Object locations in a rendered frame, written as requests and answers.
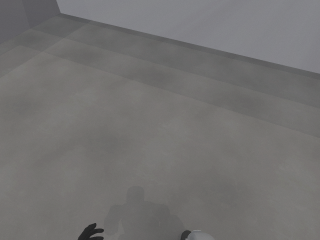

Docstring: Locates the left robot hand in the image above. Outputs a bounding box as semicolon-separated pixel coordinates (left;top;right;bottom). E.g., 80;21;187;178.
78;223;104;240

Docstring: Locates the robot right shin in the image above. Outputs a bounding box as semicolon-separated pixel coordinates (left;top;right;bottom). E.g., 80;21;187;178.
188;230;202;236

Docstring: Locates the robot right foot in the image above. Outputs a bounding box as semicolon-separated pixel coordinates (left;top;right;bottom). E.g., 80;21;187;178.
181;230;191;240

